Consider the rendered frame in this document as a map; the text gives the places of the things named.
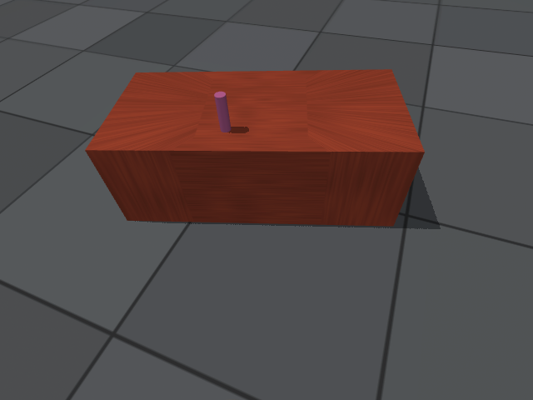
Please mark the can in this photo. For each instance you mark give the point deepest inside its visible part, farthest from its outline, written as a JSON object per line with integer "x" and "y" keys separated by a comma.
{"x": 222, "y": 111}

